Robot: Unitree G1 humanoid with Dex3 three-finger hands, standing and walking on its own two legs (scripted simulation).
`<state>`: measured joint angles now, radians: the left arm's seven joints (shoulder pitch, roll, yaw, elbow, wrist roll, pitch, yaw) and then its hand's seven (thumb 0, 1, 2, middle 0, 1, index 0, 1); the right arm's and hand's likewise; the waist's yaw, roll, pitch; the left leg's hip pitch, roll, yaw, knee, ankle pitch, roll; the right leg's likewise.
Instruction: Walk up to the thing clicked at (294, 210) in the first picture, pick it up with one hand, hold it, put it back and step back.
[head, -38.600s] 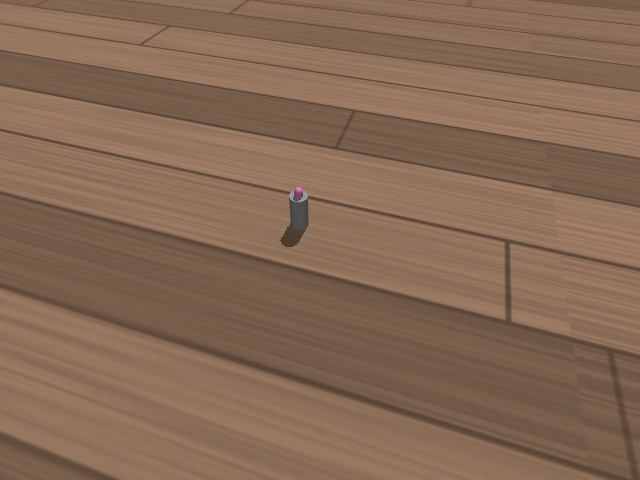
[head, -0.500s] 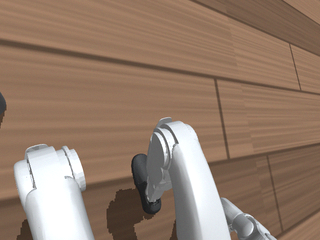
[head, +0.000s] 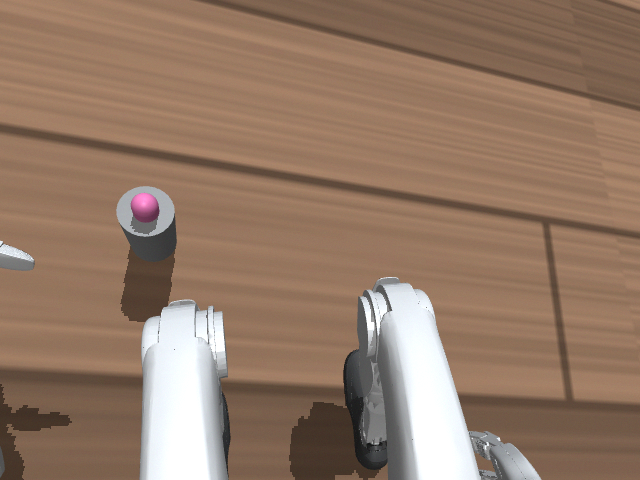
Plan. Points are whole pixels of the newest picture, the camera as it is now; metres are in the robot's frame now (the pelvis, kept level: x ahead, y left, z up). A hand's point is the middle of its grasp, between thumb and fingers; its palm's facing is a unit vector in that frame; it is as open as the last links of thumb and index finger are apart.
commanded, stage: home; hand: left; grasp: from the side
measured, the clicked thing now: (149, 224) +0.47 +0.22 -0.25
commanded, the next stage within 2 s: none
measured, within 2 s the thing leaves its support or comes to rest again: rests again in 0.04 s
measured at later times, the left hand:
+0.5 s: hand out of the picture +0.31 +0.25 +0.12, palm faces +0.18 -0.89 -0.42, open 17.4 cm
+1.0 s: hand out of the picture +0.25 +0.17 +0.30, palm faces +0.23 -0.92 -0.32, open 17.3 cm
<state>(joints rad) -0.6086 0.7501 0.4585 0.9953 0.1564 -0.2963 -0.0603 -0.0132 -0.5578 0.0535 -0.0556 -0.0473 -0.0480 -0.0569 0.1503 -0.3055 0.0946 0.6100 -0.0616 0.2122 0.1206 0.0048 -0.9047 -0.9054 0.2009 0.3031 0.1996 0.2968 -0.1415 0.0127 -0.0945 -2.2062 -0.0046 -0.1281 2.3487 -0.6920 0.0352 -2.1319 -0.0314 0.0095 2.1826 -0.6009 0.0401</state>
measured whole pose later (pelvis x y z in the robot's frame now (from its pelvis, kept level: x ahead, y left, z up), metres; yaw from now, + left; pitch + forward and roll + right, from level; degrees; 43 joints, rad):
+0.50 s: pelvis +0.05 -0.03 +0.22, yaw +6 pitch +28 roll -3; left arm -0.03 0.37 0.17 0.42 0.04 0.06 0.10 -0.01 -0.54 0.06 -0.07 -0.05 -0.06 -0.06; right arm 0.10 -0.25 0.00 0.49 0.04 0.06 -0.08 0.01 -0.90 -0.90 0.20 0.30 0.20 0.30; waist -0.05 0.02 -0.19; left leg -1.45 0.04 -0.08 1.61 -0.65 -0.03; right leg -1.45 -0.05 -0.01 1.54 -0.58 0.05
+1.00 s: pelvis +0.09 -0.03 +0.35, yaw +7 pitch +11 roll -2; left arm 0.47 0.20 -0.01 -0.02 -0.02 0.30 0.17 -0.01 -0.51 0.08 -0.07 -0.07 -0.07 -0.07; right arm 0.29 -0.21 0.01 0.48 0.03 -0.06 -0.19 0.02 -0.90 -0.90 0.20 0.30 0.20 0.30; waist -0.04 0.06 -0.18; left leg -0.70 0.07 -0.05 1.04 -0.52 -0.04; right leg -0.71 -0.04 -0.04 0.98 -0.46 0.03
